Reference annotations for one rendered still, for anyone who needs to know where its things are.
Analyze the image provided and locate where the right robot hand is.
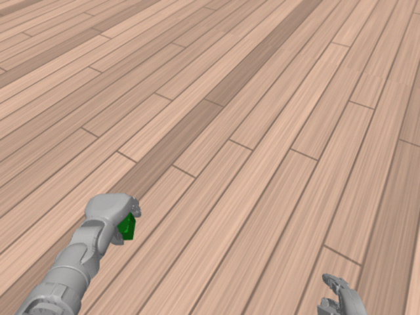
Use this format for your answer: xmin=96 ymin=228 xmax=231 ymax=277
xmin=317 ymin=274 xmax=368 ymax=315

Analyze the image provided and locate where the left robot hand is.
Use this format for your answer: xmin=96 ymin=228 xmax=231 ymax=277
xmin=85 ymin=193 xmax=141 ymax=245

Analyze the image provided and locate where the left robot arm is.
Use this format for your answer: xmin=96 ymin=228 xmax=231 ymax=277
xmin=14 ymin=216 xmax=115 ymax=315

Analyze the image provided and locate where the small box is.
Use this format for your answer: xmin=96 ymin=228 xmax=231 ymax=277
xmin=117 ymin=213 xmax=136 ymax=240

